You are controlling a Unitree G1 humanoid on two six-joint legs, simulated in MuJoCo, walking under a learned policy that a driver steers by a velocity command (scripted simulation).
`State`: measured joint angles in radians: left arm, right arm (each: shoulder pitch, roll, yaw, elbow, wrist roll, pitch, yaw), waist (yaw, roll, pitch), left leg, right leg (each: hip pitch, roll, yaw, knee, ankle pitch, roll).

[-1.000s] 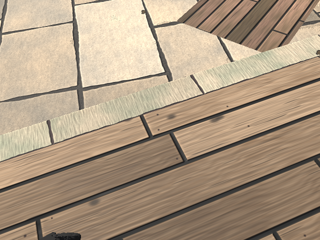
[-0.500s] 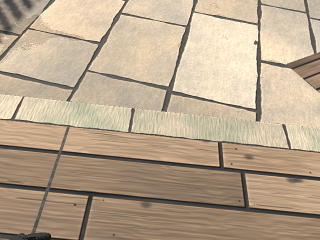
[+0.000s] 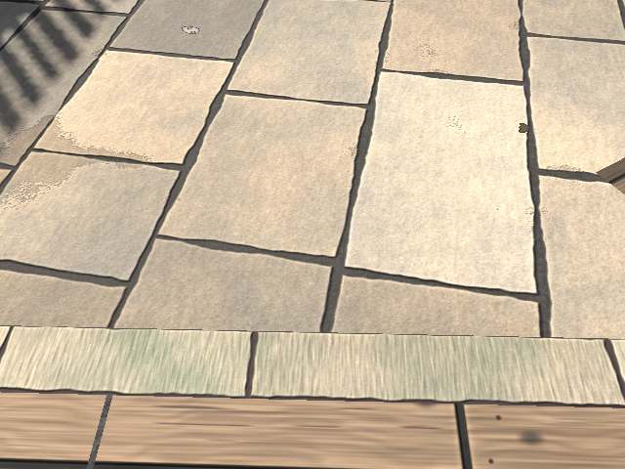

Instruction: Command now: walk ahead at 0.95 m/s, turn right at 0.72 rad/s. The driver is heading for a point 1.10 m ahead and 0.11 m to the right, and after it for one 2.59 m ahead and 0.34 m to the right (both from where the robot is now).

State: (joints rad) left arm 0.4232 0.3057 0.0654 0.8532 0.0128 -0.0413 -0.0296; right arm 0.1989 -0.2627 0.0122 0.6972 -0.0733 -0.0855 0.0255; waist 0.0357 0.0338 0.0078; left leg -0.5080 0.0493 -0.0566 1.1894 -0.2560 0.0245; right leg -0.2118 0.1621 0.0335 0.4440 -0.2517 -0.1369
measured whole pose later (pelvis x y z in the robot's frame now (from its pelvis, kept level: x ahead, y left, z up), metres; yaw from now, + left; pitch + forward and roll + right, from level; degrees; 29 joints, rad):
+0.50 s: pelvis +0.47 -0.02 +0.00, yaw -24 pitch +2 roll +2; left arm 0.11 0.37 0.06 0.68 0.04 -0.01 -0.05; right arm 0.45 -0.34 -0.06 0.86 -0.03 -0.10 0.00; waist -0.06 -0.05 0.00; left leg -0.09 0.00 0.13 0.39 -0.33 -0.01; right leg -0.67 -0.01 0.06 1.14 -0.23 -0.09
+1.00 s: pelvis +0.91 -0.20 -0.03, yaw -7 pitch +0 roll -3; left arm 0.48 0.33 0.06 0.99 0.01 -0.15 0.02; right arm 0.10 -0.35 -0.08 0.79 -0.03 -0.02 0.09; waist 0.04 0.03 0.05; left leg -0.66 0.06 0.09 0.66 0.53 0.13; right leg 0.10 0.02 -0.26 0.50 -0.58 0.00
